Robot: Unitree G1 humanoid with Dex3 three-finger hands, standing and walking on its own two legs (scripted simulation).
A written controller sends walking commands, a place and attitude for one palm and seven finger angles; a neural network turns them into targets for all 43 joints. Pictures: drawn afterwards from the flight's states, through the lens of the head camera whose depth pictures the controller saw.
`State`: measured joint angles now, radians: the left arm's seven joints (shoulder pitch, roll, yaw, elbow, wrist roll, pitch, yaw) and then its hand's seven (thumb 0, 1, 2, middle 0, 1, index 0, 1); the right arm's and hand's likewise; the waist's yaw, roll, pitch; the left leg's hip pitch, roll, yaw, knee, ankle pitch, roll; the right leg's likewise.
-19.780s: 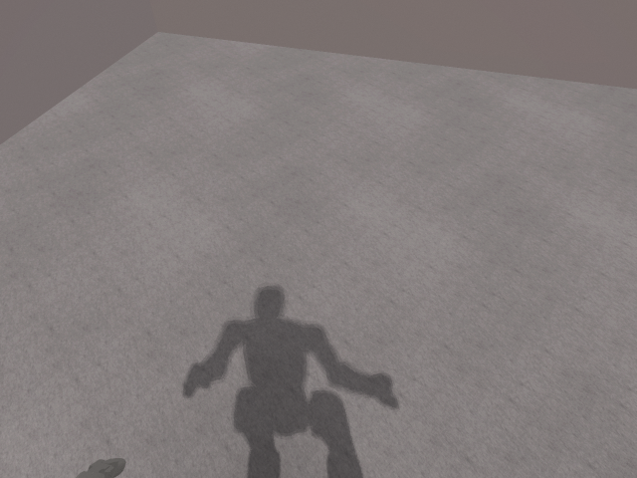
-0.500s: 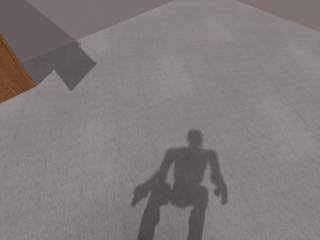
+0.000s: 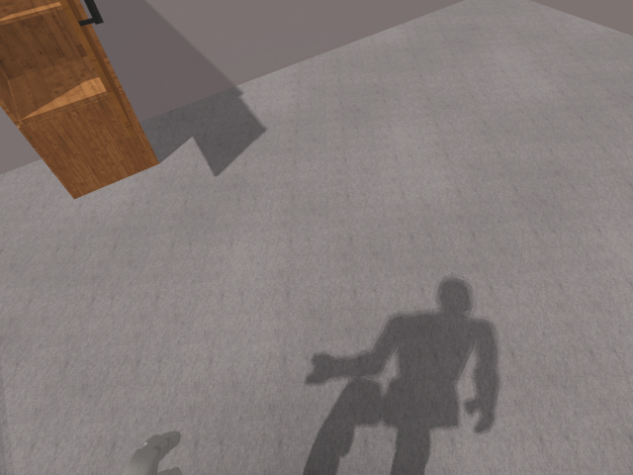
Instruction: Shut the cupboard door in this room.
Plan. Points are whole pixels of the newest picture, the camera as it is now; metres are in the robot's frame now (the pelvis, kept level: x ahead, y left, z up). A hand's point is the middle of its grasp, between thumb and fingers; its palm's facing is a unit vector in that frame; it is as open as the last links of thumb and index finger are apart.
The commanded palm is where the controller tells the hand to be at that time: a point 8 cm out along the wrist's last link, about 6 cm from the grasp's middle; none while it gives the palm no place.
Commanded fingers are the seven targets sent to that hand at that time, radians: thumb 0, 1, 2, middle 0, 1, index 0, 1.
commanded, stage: turn or walk to find it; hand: left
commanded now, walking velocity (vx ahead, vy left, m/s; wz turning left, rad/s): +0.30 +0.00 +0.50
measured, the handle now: out of the picture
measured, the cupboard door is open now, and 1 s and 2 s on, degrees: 85 85 85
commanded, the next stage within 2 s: stand and wait in 1.24 s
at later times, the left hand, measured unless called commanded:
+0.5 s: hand out of the picture -0.07 +0.19 -0.15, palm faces +0.39 -0.89 -0.22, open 7.4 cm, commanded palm none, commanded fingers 0.00 0.90 0.90 -0.20 -0.30 -0.20 -0.30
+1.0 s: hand (128, 342) +0.34 +0.35 -0.14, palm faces +0.32 -0.93 -0.19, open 7.4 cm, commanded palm none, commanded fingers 0.00 0.90 0.90 -0.20 -0.30 -0.20 -0.30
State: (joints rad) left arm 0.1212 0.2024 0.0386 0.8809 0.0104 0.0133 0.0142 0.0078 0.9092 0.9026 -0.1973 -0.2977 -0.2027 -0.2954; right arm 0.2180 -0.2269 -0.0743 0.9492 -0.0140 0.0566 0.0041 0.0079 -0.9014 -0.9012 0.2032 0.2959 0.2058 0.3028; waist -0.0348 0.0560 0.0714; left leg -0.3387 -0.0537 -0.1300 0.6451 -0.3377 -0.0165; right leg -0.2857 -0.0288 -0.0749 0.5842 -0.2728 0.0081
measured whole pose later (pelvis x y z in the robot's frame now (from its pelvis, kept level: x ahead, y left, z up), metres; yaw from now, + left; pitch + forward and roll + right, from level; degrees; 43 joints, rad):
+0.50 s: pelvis +0.08 +0.05 +0.01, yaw +17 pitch +1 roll +0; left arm 0.47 0.17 0.05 1.09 0.03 -0.05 0.01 0.01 0.91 0.90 -0.20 -0.30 -0.20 -0.30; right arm 0.12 -0.22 -0.06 0.98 -0.02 0.04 0.05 0.01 -0.91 -0.90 0.19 0.29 0.20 0.30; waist 0.07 0.00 0.07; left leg -0.44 0.08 0.12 0.69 -0.31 -0.01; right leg 0.00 -0.16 -0.35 0.40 -0.37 0.08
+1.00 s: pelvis +0.27 +0.13 +0.00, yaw +21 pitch -1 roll +2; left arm 0.07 0.19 0.05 0.96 0.02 -0.01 -0.03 0.01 0.91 0.90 -0.19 -0.30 -0.20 -0.29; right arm 0.40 -0.18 -0.06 1.11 -0.02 -0.06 -0.02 0.00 -0.92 -0.90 0.20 0.30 0.20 0.30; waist -0.05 -0.02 0.05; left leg 0.06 -0.03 0.09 0.33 -0.37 0.02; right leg -0.53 -0.13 -0.10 0.70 -0.18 0.04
